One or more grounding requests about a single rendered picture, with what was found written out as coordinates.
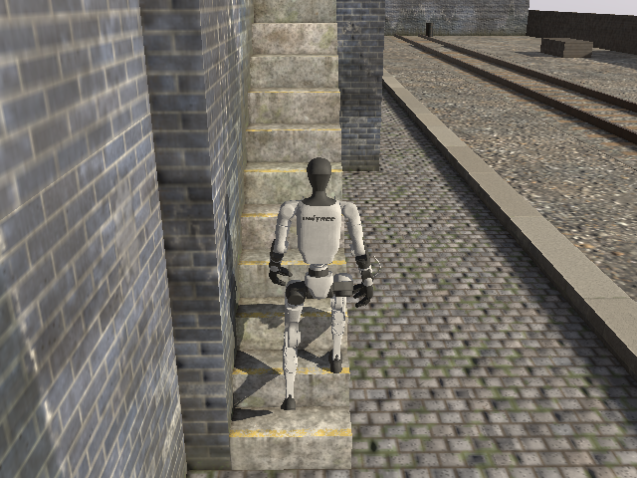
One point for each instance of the stairs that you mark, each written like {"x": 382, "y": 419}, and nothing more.
{"x": 294, "y": 105}

